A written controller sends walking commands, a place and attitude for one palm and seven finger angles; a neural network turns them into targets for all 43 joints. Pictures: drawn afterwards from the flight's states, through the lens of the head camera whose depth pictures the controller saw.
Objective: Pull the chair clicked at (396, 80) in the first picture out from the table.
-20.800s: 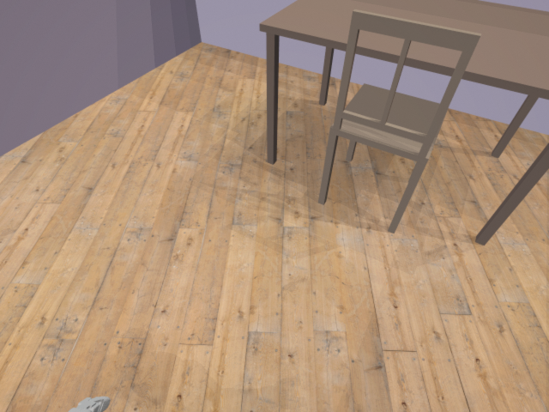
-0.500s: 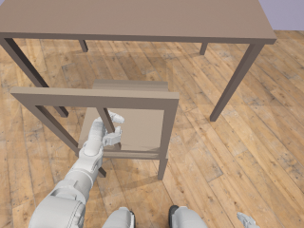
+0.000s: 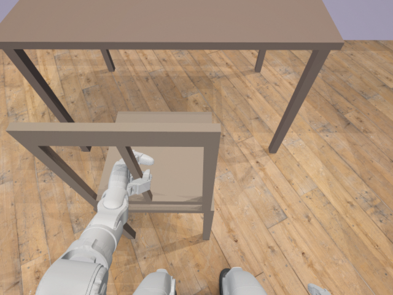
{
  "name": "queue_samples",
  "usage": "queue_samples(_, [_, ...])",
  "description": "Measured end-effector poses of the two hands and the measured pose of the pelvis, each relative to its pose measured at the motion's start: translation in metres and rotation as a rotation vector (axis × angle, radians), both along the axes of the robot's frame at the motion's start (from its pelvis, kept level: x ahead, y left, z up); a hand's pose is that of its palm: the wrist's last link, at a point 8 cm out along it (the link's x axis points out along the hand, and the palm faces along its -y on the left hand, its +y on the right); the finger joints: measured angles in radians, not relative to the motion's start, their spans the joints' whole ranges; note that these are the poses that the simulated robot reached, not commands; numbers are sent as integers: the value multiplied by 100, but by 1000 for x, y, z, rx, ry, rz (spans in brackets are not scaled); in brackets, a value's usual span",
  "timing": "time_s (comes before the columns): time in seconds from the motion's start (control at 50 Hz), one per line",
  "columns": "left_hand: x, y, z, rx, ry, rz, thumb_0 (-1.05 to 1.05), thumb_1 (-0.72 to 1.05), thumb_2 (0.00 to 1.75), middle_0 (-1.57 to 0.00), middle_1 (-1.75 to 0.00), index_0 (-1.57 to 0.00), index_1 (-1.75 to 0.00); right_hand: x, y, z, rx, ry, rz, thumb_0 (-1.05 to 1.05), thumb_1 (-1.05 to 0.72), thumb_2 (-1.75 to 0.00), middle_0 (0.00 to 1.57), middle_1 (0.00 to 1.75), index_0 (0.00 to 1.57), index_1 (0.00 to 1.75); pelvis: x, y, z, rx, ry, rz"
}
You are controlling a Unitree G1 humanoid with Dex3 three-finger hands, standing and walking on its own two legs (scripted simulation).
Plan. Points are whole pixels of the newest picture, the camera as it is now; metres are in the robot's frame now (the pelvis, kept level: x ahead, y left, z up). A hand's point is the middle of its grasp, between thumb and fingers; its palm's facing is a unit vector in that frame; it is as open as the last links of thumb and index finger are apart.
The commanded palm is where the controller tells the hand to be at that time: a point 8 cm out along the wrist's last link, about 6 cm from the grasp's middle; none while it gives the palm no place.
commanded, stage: step backward, pulling the chair out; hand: left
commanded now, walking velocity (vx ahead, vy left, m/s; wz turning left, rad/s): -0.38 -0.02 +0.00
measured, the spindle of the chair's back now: (138, 176) +0.38 +0.14 -0.06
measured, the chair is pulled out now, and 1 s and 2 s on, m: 0.36 0.50 0.62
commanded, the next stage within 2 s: stop walking, hand still on the chair in 1.18 s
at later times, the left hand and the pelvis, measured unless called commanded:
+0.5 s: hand (144, 202) +0.31 +0.12 -0.05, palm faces -0.05 -0.98 -0.18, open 5.0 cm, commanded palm +0.29 +0.17 -0.05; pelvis -0.06 +0.00 +0.00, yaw +1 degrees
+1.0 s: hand (134, 247) +0.21 +0.13 -0.05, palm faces -0.06 -0.99 -0.15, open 4.9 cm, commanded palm +0.21 +0.19 -0.05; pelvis -0.15 +0.02 +0.01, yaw +0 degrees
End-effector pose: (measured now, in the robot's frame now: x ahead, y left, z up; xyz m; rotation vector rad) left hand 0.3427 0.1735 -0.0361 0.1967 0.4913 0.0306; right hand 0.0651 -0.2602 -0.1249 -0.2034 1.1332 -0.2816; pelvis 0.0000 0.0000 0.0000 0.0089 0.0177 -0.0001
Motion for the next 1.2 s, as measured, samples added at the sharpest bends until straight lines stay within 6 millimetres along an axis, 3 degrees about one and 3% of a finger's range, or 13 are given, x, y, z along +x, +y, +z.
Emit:
queue_samples(0.14, [-6,4,1,-15,8,-40,3,73,81,-37,-134,-50,-145,-11,-5,14,-69,12,16,1,-91,-89,20,30,20,30,-12,10,2,3,16,7])
queue_samples(0.34, [-24,1,1,3,2,-7,3,72,81,-40,-131,-50,-145,-24,2,4,29,4,14,1,-90,-89,20,30,20,30,-35,-10,3,-34,14,3])
queue_samples(0.54, [-60,0,3,-19,5,-31,3,75,80,-37,-133,-50,-145,-55,-5,14,-54,11,19,1,-90,-89,20,30,20,30,-67,5,4,-2,18,9])
queue_samples(0.7, [-90,1,3,-9,3,-3,2,73,81,-39,-132,-50,-145,-76,2,6,16,14,43,1,-90,-89,20,30,20,30,-90,-10,5,-37,5,-2])
queue_samples(0.86, [-115,2,4,-17,23,-12,2,74,80,-37,-130,-50,-145,-107,-6,12,-47,-2,23,1,-90,-89,20,30,20,30,-122,5,5,-21,33,26])
queue_samples(0.98, [-140,9,5,-42,25,-37,2,76,81,-35,-133,-50,-145,-136,5,25,-73,7,16,1,-91,-89,20,30,20,30,-143,18,9,-18,21,-3])
queue_samples(1.1, [-163,14,4,-28,27,-30,2,74,82,-37,-133,-50,-145,-161,23,16,23,25,39,1,-90,-89,20,30,20,30,-159,9,9,-40,10,-34])
queue_samples(1.2, [-180,13,5,-21,37,8,2,73,81,-39,-130,-50,-145,-183,21,10,53,6,-8,1,-90,-89,21,30,21,30,-184,1,10,-49,3,-43])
